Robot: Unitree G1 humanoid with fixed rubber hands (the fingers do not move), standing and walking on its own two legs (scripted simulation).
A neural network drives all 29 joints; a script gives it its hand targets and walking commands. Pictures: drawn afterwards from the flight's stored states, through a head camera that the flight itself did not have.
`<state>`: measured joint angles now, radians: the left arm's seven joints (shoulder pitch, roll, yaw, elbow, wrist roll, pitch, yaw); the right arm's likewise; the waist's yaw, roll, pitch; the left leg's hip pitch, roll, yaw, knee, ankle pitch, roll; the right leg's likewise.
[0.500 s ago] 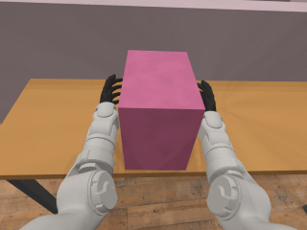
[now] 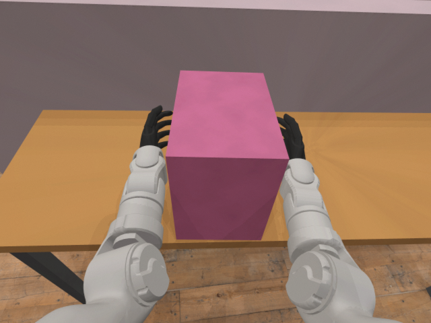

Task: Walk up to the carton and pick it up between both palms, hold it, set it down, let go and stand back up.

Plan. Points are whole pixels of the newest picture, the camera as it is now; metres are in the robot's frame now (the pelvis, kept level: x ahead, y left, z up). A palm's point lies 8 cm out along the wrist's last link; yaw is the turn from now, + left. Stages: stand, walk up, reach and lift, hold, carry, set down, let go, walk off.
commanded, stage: set down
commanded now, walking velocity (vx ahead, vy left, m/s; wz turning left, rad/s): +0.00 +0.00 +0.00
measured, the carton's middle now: (220, 155) +0.44 +0.04 +0.07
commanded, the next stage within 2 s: none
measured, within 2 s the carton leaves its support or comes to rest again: neither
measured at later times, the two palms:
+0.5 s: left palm (152, 151) +0.40 +0.17 +0.10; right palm (292, 159) +0.42 -0.10 +0.10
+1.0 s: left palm (155, 149) +0.42 +0.17 +0.08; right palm (289, 158) +0.44 -0.10 +0.08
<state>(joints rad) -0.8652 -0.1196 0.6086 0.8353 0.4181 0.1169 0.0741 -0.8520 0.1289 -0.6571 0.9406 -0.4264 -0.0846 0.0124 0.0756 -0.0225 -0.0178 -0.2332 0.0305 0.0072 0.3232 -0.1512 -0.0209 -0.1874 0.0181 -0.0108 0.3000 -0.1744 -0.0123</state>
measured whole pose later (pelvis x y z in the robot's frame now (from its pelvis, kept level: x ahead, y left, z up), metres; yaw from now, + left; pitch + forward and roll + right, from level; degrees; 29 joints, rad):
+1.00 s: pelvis -0.01 +0.01 -0.01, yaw -2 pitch +11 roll -1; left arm -0.96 0.02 0.34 1.06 0.18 0.07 0.21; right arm -0.96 -0.04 -0.37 1.15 -0.15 -0.03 -0.05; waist 0.09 -0.02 -0.09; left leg -0.44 0.06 0.05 0.40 -0.16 -0.01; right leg -0.39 0.03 -0.01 0.34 -0.15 -0.01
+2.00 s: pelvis -0.03 -0.02 -0.01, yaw +0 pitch +11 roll -1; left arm -1.00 0.24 0.10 0.83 -0.18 0.41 0.18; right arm -1.07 -0.29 0.03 1.00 0.36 0.26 -0.10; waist 0.06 -0.03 -0.13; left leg -0.46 0.07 0.01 0.39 -0.11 -0.04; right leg -0.42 0.05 -0.04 0.37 -0.14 -0.04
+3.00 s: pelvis -0.02 -0.01 +0.00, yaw -1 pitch +4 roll +0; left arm -0.42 0.16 0.13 0.12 -0.12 0.60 0.13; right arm -0.46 -0.30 0.07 0.36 0.33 0.26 -0.09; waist 0.03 -0.05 -0.04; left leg -0.27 0.05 0.04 0.30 -0.10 -0.03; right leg -0.26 0.03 0.00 0.34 -0.15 -0.03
